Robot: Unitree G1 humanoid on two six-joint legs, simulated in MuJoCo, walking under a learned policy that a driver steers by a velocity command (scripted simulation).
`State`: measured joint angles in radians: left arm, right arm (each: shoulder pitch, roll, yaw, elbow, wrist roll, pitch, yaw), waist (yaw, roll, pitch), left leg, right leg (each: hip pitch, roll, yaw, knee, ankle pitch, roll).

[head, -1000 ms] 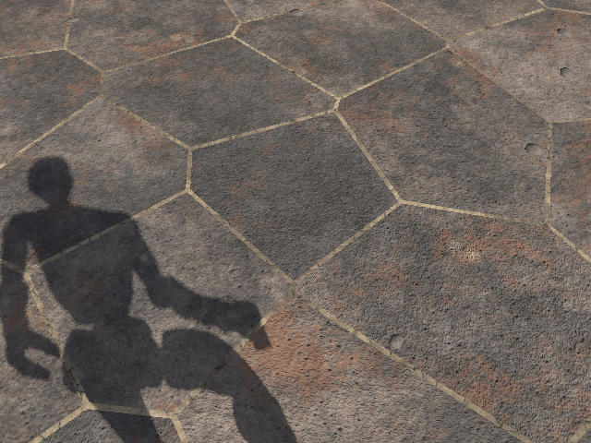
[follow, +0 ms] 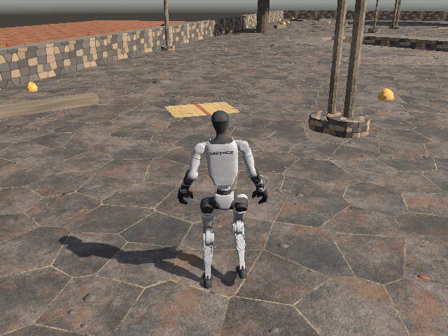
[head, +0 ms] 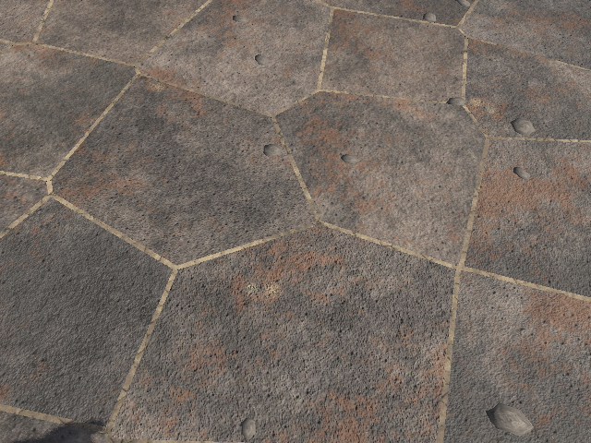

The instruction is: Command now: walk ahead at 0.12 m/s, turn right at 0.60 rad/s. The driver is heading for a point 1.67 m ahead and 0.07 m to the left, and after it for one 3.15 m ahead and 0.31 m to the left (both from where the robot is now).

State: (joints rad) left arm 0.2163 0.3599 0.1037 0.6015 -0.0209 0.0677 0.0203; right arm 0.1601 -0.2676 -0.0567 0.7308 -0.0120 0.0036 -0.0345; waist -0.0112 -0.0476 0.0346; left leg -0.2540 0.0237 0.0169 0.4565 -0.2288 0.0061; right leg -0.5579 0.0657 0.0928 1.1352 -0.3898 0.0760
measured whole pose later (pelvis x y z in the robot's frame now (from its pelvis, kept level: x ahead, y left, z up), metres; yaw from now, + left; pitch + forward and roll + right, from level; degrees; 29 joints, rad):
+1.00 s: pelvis +0.40 -0.11 +0.00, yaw -10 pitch +1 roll +1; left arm 0.17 0.30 0.03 0.66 0.01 -0.09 0.01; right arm 0.33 -0.28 -0.05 0.78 0.01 -0.07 0.02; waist -0.05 -0.04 0.04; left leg -0.20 -0.11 -0.04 0.33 -0.14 0.09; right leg -0.63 -0.10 0.08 0.94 -0.22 0.03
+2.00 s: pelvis +0.91 -0.08 +0.00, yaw +26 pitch +1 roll -1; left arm 0.09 0.32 0.05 0.68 0.02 -0.10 0.00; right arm 0.33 -0.29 -0.06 0.69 0.01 -0.04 0.00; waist -0.06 -0.03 0.05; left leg -0.18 -0.12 -0.10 0.36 -0.19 0.10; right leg -0.67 -0.09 0.09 0.84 -0.11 0.06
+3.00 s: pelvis +1.40 +0.17 +0.00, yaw +16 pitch +1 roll +2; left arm 0.19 0.32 0.07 0.70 -0.02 -0.02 -0.01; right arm 0.31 -0.28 -0.07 0.83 -0.01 -0.09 0.00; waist -0.06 -0.05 0.02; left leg -0.05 -0.02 0.15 0.26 -0.22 0.02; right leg -0.68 -0.11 0.05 0.91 -0.11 0.01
